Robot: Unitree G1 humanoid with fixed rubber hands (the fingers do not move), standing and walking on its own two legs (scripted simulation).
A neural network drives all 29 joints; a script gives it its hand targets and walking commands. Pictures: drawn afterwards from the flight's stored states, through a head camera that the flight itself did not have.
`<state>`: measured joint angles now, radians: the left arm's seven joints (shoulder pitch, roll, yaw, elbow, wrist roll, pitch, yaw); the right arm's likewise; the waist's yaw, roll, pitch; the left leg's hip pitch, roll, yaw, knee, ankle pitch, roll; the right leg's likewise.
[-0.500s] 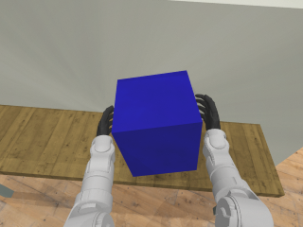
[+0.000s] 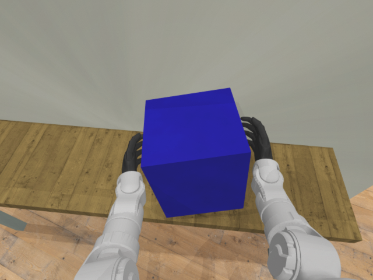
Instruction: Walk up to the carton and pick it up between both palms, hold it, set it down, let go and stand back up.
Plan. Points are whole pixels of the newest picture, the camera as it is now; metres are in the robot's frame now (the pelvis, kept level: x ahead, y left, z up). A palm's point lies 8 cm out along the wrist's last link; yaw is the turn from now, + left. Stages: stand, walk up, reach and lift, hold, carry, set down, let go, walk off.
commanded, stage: set down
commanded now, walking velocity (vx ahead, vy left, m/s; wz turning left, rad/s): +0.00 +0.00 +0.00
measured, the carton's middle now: (196, 156) +0.41 +0.00 -0.04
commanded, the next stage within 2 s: none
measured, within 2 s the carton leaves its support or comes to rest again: rests again in 1.04 s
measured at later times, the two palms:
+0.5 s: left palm (133, 167) +0.35 +0.15 +0.00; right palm (258, 147) +0.40 -0.14 +0.03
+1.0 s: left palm (137, 163) +0.37 +0.14 -0.01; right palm (260, 152) +0.40 -0.16 +0.00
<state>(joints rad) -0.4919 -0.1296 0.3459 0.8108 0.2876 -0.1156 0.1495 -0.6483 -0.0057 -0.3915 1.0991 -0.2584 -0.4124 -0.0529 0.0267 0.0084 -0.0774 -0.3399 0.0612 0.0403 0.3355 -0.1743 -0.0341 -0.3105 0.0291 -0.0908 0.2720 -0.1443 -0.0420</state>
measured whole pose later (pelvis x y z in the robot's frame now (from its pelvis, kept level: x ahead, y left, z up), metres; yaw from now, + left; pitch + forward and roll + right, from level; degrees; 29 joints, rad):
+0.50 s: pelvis -0.01 -0.01 +0.00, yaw -2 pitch +14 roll +1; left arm -0.61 -0.15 0.55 0.90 0.34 -0.21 0.12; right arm -0.79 0.02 -0.55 1.12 -0.40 -0.33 -0.03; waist 0.07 -0.03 -0.08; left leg -0.42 0.07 0.09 0.34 -0.15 -0.04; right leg -0.46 0.03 -0.05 0.38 -0.16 -0.05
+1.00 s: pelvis -0.01 +0.00 -0.01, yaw -2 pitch +18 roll +0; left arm -0.61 -0.17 0.50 0.92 0.36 -0.31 0.17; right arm -0.77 -0.02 -0.60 1.18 -0.43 -0.45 -0.02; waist 0.06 0.02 -0.12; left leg -0.53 0.07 0.07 0.38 -0.17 -0.03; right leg -0.52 0.03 -0.07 0.34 -0.14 -0.05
